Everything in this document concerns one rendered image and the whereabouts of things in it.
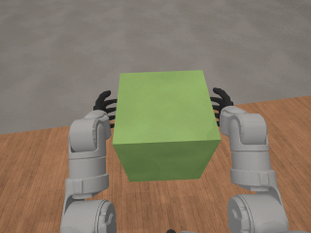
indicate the right robot forearm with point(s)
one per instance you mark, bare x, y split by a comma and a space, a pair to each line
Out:
248, 141

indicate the robot left hand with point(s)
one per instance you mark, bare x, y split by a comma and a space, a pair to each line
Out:
101, 105

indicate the left robot forearm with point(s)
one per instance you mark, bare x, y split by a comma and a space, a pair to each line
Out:
86, 151

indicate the carton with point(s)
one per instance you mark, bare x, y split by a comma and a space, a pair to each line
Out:
165, 126

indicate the robot right hand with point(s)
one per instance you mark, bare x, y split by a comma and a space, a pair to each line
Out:
225, 102

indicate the right robot upper arm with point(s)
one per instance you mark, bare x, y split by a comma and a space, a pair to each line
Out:
257, 213

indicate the left robot upper arm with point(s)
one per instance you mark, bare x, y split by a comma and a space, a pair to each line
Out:
90, 216

